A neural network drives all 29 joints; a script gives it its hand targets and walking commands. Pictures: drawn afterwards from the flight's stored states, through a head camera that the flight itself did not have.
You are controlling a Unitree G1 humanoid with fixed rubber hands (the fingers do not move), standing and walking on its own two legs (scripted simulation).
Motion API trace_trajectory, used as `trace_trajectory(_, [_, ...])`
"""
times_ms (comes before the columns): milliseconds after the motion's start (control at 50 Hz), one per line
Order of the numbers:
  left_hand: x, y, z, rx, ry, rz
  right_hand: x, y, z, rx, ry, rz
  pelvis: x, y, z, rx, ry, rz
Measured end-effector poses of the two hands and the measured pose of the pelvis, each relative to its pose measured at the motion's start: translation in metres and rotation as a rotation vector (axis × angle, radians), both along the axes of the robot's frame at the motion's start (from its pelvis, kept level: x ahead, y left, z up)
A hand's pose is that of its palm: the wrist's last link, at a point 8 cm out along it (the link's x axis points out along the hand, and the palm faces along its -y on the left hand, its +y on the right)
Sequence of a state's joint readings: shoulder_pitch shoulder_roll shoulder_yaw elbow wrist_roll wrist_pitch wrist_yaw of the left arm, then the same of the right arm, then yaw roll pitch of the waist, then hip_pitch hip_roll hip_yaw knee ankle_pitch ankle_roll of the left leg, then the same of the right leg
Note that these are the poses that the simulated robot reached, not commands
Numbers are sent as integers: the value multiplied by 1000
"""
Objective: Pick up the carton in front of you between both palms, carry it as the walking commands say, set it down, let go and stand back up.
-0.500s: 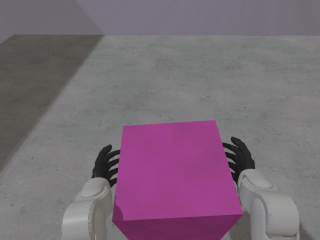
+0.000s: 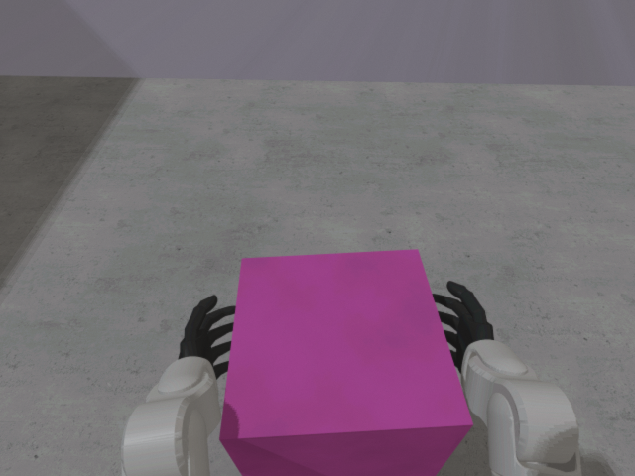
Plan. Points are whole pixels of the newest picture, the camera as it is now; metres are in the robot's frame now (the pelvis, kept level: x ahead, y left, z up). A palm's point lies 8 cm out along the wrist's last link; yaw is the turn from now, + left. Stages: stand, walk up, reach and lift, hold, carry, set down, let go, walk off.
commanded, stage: carry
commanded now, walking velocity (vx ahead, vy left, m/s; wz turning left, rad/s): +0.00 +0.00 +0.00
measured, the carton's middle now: (335, 381) +0.24 +0.00 +0.00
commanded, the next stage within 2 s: none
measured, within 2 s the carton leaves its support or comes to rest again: neither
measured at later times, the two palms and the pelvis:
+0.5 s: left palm (223, 233) +0.42 +0.14 +0.07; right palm (433, 211) +0.45 -0.16 +0.08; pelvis +0.18 -0.03 +0.00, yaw +3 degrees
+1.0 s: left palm (201, 226) +0.48 +0.19 +0.03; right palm (388, 205) +0.50 -0.11 +0.04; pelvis +0.20 +0.02 +0.01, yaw +3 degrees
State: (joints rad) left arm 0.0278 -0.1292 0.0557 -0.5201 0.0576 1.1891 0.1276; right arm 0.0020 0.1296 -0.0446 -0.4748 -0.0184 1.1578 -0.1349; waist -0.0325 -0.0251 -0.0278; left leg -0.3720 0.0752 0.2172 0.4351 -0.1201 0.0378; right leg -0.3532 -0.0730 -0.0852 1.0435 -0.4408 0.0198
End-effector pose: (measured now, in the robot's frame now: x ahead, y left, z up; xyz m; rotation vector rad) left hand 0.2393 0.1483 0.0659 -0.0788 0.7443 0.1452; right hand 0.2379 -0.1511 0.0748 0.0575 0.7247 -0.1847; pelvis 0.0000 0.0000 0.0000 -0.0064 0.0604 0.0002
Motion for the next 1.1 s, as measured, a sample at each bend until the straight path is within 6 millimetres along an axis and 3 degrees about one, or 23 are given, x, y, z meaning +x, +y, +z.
trace_trajectory(100, [40,-1,9,0,-22,15,45,-1,9,3,-22,11,45,-4,10,-10,5,12])
trace_trajectory(260, [106,-11,28,49,-105,59,124,-11,15,41,-105,63,124,-23,-1,5,-15,29])
trace_trajectory(400, [163,-14,24,65,-74,57,183,-14,10,40,-75,74,164,-27,-2,-7,26,45])
trace_trajectory(600, [201,2,-10,52,-13,51,226,1,-12,-30,-15,109,190,-18,1,-1,48,52])
trace_trajectory(780, [219,16,-29,74,-9,13,243,17,-31,-47,-12,137,201,-3,6,-14,31,52])
trace_trajectory(920, [233,27,-33,97,-43,-2,257,28,-34,-61,-47,144,203,9,11,-19,8,59])
trace_trajectory(1020, [244,43,-41,109,-76,-9,267,44,-41,-73,-80,151,201,21,3,-31,9,43])
trace_trajectory(1100, [245,44,-44,86,-96,10,267,45,-46,-71,-99,145,200,20,-3,-11,2,41])
